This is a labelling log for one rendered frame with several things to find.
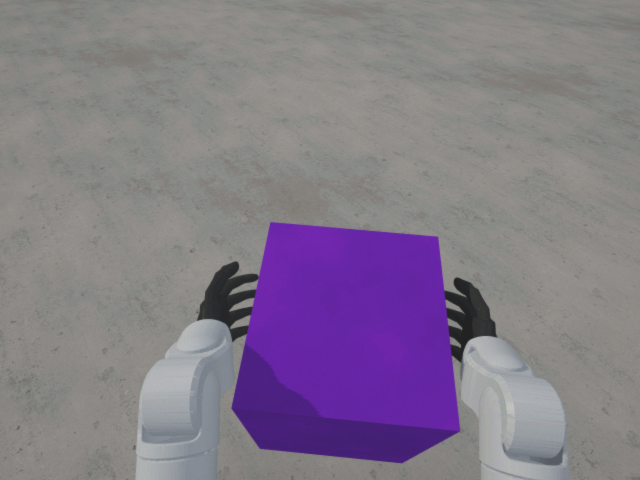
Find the right robot hand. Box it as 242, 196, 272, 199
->
444, 277, 497, 363

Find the carton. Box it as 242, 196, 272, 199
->
231, 222, 460, 463

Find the robot left forearm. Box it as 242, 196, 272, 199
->
135, 319, 235, 480

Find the left robot hand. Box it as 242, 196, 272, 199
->
197, 261, 259, 342

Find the robot right forearm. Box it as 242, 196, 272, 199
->
460, 336, 569, 480

